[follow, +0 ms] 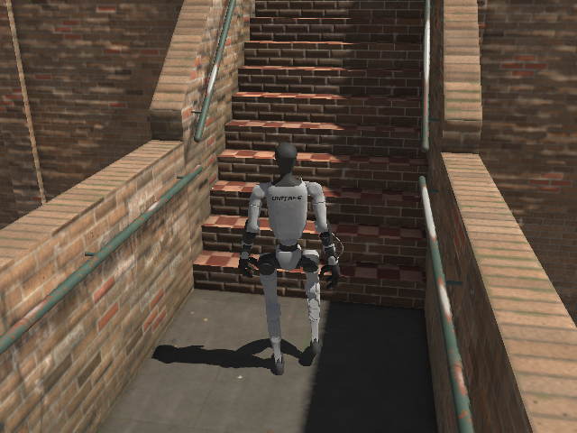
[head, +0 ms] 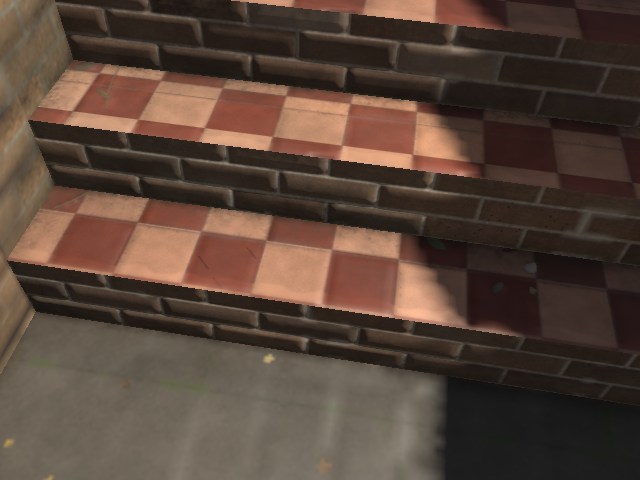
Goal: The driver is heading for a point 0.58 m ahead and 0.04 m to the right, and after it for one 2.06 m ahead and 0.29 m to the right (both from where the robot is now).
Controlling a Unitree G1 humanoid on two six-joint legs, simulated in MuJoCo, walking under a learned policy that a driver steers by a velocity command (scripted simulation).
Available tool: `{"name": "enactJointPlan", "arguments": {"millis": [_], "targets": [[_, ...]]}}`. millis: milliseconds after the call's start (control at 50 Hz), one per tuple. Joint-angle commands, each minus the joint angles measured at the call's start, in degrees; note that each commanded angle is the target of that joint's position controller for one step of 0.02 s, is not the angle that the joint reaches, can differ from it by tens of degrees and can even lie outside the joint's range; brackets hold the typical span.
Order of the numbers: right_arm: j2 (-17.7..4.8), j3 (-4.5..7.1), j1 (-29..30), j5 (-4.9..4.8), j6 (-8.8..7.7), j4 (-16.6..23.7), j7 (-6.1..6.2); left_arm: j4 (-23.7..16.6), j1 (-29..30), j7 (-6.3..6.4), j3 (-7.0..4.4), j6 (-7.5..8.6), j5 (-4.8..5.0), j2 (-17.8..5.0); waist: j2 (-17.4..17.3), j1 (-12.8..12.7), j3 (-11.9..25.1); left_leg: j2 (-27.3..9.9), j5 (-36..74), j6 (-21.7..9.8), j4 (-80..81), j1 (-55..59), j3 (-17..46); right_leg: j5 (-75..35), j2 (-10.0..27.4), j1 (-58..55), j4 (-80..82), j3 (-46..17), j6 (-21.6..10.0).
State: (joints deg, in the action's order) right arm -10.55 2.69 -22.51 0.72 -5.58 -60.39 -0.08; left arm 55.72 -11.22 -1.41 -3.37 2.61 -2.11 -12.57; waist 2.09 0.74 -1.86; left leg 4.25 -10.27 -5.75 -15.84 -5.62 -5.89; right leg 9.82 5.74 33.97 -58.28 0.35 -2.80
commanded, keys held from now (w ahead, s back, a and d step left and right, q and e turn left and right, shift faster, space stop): w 1.00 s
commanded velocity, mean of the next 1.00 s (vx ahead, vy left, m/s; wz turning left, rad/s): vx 0.50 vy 0.00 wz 0.00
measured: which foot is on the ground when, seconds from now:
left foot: down 0.00-0.30, up 0.32-0.78, down 0.80-1.00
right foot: up 0.00-0.26, down 0.28-0.82, up 0.84-1.00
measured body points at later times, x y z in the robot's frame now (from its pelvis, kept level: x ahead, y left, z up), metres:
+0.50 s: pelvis +0.27 -0.05 +0.00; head +0.30 -0.06 +0.45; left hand +0.29 +0.20 -0.14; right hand +0.33 -0.30 -0.15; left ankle +0.26 +0.09 -0.67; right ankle +0.29 -0.11 -0.75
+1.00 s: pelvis +0.50 +0.00 +0.00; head +0.51 +0.02 +0.44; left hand +0.56 +0.24 -0.16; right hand +0.54 -0.25 -0.14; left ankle +0.54 +0.06 -0.75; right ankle +0.44 -0.13 -0.65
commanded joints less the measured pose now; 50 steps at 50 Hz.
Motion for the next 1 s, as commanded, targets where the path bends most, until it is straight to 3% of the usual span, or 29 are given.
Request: {"name": "enactJointPlan", "arguments": {"millis": [20,140,200,240,260,280,300,320,340,360,380,420,440,500,620,700,760,780,800,820,840,860,880,900,940,960,1000], "targets": [[-5.5,0.41,-2.1,-0.10,-0.94,1.9,0.09,-3.3,2.5,-0.32,0.05,-0.30,0.29,-1.4,-5.3,-0.9,-3.2,-14.6,14.8,-5.4,9.6,-0.7,10.4,-5.9,0.8,4.5,6.1,1.4,1.3],[-6.4,0.39,-7.6,0.23,-1.03,0.0,0.58,-7.0,13.4,-0.33,1.01,0.25,1.03,-1.1,-5.9,2.2,-4.5,-15.1,20.0,-5.3,8.9,6.0,8.0,-10.2,-1.8,2.2,21.5,4.2,0.4],[-7.0,0.70,-8.5,0.64,-0.79,-1.2,1.10,-8.3,15.1,-0.27,0.73,0.98,1.01,-2.1,-5.8,1.8,-5.1,-17.4,26.1,-5.4,5.7,12.0,8.1,-5.7,-2.5,2.2,25.1,3.9,-1.5],[-7.7,0.92,-6.7,0.82,-0.64,-1.2,1.26,-7.4,11.2,0.05,0.28,1.63,1.04,-2.7,-6.2,-0.4,-3.2,-17.5,39.4,-4.4,-0.3,13.0,6.7,-1.0,-5.1,-4.6,27.7,5.2,-3.5],[-8.2,1.06,-5.9,0.84,-0.52,-1.3,1.24,-5.6,5.5,0.47,-0.26,2.00,0.86,-3.6,-6.3,-2.8,-0.1,-16.8,46.4,-3.6,-7.1,12.7,6.0,0.1,-7.1,-11.5,29.5,6.1,-4.6],[-7.9,0.84,-4.9,0.59,-0.28,-1.2,1.14,-2.3,-4.2,1.05,-1.06,2.59,0.30,-4.9,-4.7,-6.7,5.1,-14.5,45.2,-2.5,-18.1,8.6,4.0,-2.2,-7.8,-23.8,32.5,6.1,-6.2],[-6.3,0.17,-4.0,-0.04,-0.40,0.6,0.98,-0.1,-14.8,1.83,-2.30,3.13,-1.04,-9.0,-0.6,-10.4,12.1,-11.9,28.2,-1.5,-34.0,-3.3,2.4,2.4,3.0,-39.2,33.0,-5.6,-9.4],[-1.2,-0.64,-10.4,-2.34,-0.37,1.5,0.20,0.7,-18.3,1.71,-3.83,2.86,-1.44,-14.3,13.7,-7.5,18.3,-0.4,-13.4,1.0,-56.1,-25.1,0.0,7.7,19.0,-54.2,39.5,-34.6,-18.1],[-7.0,0.82,-4.9,-0.52,-0.27,1.3,0.27,-0.1,-12.3,1.35,-3.20,2.13,0.50,-11.2,3.9,-6.1,14.5,-2.9,-16.4,-0.2,-59.8,-30.6,8.5,11.2,16.2,-49.2,43.5,-36.3,-15.7],[-6.8,0.93,-0.2,-0.38,-0.42,3.0,-0.09,-1.4,-5.5,1.10,-2.26,2.21,1.29,-8.3,1.7,-3.8,6.9,-5.9,-10.3,-0.4,-57.7,-31.4,8.7,8.8,14.4,-40.5,44.6,-26.7,-13.9],[-5.6,0.65,1.9,-0.24,-0.58,3.1,-0.26,-1.3,-3.0,0.83,-1.43,2.70,1.29,-5.3,-1.4,-2.3,3.2,-7.7,-6.7,-0.1,-54.4,-29.1,8.6,1.2,12.3,-33.7,46.6,-21.1,-12.4],[-3.5,0.41,1.0,1.23,0.65,2.6,-0.55,0.4,-3.2,1.19,-0.33,3.43,1.58,-2.0,-0.4,0.5,1.0,-9.5,-5.0,1.1,-49.7,-23.6,8.2,-8.5,8.3,-26.5,48.5,-12.7,-9.5],[-2.6,0.29,0.7,1.61,1.27,2.4,-0.85,1.4,-4.8,1.28,-0.08,3.86,1.59,-1.8,0.1,0.9,1.3,-9.4,-4.6,1.6,-48.8,-22.4,7.6,-12.4,7.6,-26.0,48.7,-10.8,-9.4],[-3.0,0.38,4.7,2.02,2.12,4.0,-1.36,2.8,-7.7,1.46,-0.22,4.51,1.99,-4.5,0.5,1.4,0.6,-10.3,-1.3,3.0,-45.2,-25.8,5.9,-17.1,6.3,-26.1,50.1,-6.8,-9.6],[-3.0,-0.37,19.4,0.80,1.95,8.7,-1.23,3.9,-12.1,1.61,0.53,4.56,1.52,-4.6,1.5,-1.7,-1.9,-9.2,7.3,5.0,-26.6,-27.1,2.4,-23.6,3.4,-28.3,50.7,-1.6,-7.7],[-3.1,-0.75,23.2,0.37,1.42,9.7,-0.85,4.9,-14.5,1.88,0.61,4.49,1.32,-4.8,2.8,-2.6,-1.3,-7.2,7.3,3.7,-18.5,-24.2,1.6,-29.2,4.7,-33.5,47.0,-1.0,-7.1],[-4.7,-0.28,20.9,0.54,0.29,9.4,-0.25,4.3,-11.8,2.28,0.39,4.25,1.09,-5.7,3.0,-0.6,0.7,-4.9,2.7,1.3,-14.0,-18.7,1.4,-41.0,5.8,-36.4,40.1,-1.6,-6.3],[-4.3,-0.07,14.2,0.73,0.10,7.1,0.43,4.5,-11.4,2.39,0.43,4.02,1.23,-5.4,3.4,2.1,3.8,-3.5,2.3,0.1,-11.8,-12.5,0.3,-43.9,5.0,-36.5,33.0,-0.6,-6.0],[-5.4,0.47,6.8,1.57,-0.46,4.5,0.99,3.9,-10.4,2.36,0.77,3.94,1.52,-4.7,0.6,5.0,7.3,-3.5,5.2,-0.9,-7.8,-3.3,0.8,-40.9,2.7,-33.1,23.9,0.5,-4.8],[-10.0,1.58,-2.0,2.88,-0.99,2.7,1.56,1.9,-9.5,2.49,1.10,4.18,2.15,-4.1,-4.8,7.7,12.2,-14.0,13.7,-3.1,-8.0,9.3,11.5,-23.8,-0.5,-22.3,9.8,2.4,-3.0],[-15.9,3.26,-3.6,2.57,-0.35,2.1,1.38,1.8,-16.8,2.36,2.10,3.84,3.72,1.3,-19.6,3.8,15.6,-28.0,22.6,-12.4,-3.6,19.6,32.9,16.4,-10.6,-3.8,-8.6,5.9,-0.9],[-13.1,2.99,0.1,0.62,0.46,2.8,0.73,3.7,-15.2,2.64,0.80,3.00,1.35,-3.7,-9.9,2.7,13.9,-25.8,13.1,-12.3,-1.3,13.9,32.6,19.1,-7.1,-1.7,-13.9,-1.3,-1.8],[-9.3,1.89,6.7,-0.03,0.60,4.5,0.35,2.9,-11.5,2.13,0.56,3.01,0.49,-3.5,-7.0,0.6,7.7,-23.3,4.2,-10.6,1.2,6.1,27.4,13.8,-4.9,-0.6,-13.7,-2.4,-2.0],[-6.3,1.00,9.9,-0.23,0.59,5.0,0.20,2.6,-9.1,1.82,0.65,3.08,0.16,-2.6,-4.7,-0.6,4.0,-20.9,1.8,-8.9,4.7,-0.1,23.5,10.1,-3.0,-1.5,-11.4,-2.3,-1.4],[-3.7,-0.07,9.8,-0.37,0.11,4.0,0.85,2.3,-8.4,1.34,0.51,2.24,-0.72,-1.7,-5.5,-2.1,2.5,-17.2,11.3,-6.5,5.9,-5.5,16.4,6.7,-2.1,-5.2,-9.8,-1.3,-0.3],[-3.7,-0.29,7.3,-0.04,-0.21,2.8,1.01,2.8,-9.6,1.20,0.67,1.76,-0.63,-0.6,-5.8,-2.2,4.9,-17.1,19.0,-6.9,4.4,-4.7,15.0,6.3,-3.2,-6.1,-13.6,-0.1,0.2],[-4.7,-0.33,5.3,-0.24,-0.80,1.7,1.01,2.5,-8.8,1.06,0.66,1.28,-0.70,0.0,-4.4,-2.8,6.0,-16.8,24.4,-7.5,3.2,-5.0,12.2,4.8,-2.9,-4.4,-14.9,-0.1,0.9]]}}
Velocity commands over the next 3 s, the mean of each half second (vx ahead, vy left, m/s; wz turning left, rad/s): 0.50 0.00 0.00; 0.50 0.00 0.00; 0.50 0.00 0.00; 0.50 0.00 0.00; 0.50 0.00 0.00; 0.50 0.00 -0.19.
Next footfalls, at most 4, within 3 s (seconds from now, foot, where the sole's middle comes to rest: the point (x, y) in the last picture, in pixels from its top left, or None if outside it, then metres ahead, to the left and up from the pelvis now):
0.28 right None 0.33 -0.11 -0.78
0.80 left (290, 445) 0.58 0.06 -0.78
1.34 right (372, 420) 0.63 -0.12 -0.78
1.82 left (269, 268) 0.90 0.11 -0.58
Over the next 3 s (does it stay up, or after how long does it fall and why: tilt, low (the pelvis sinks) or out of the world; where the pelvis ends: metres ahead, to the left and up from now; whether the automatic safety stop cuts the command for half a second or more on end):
stays up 1.30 0.09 0.48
